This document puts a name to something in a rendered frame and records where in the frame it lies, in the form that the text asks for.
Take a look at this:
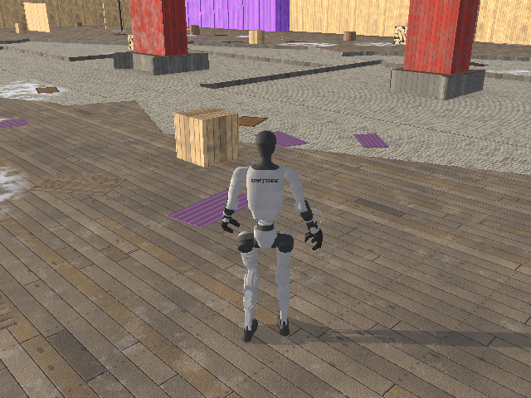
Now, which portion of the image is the robot right foot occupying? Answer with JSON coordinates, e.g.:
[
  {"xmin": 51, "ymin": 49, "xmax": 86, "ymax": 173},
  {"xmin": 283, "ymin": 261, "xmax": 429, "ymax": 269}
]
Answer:
[{"xmin": 277, "ymin": 316, "xmax": 290, "ymax": 336}]

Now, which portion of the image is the left robot upper arm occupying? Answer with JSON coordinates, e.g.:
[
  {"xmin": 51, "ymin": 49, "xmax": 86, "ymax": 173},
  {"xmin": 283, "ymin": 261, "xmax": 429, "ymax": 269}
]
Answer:
[{"xmin": 226, "ymin": 167, "xmax": 248, "ymax": 211}]

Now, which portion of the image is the left robot hand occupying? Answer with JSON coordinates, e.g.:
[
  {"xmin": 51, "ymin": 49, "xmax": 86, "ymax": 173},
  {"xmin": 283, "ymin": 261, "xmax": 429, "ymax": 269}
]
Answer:
[{"xmin": 221, "ymin": 219, "xmax": 240, "ymax": 233}]

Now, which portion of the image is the right robot upper arm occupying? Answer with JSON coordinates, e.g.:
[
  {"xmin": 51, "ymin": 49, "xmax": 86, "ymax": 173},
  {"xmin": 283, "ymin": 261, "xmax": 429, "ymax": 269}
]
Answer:
[{"xmin": 283, "ymin": 167, "xmax": 307, "ymax": 213}]

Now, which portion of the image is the right robot hand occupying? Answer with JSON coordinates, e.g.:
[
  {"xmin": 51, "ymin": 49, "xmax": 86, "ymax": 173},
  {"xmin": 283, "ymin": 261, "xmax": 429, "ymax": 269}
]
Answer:
[{"xmin": 304, "ymin": 228, "xmax": 323, "ymax": 250}]

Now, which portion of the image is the left robot forearm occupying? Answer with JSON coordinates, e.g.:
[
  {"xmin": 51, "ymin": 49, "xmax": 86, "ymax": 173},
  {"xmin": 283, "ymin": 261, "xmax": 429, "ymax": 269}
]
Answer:
[{"xmin": 222, "ymin": 198, "xmax": 235, "ymax": 222}]

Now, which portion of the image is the right robot forearm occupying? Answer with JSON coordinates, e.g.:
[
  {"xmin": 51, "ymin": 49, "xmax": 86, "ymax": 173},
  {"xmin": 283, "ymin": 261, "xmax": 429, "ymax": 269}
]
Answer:
[{"xmin": 300, "ymin": 200, "xmax": 319, "ymax": 234}]

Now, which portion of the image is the robot right shin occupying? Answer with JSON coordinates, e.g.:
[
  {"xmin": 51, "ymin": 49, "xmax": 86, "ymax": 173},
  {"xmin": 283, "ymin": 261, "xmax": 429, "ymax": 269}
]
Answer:
[{"xmin": 278, "ymin": 271, "xmax": 290, "ymax": 325}]

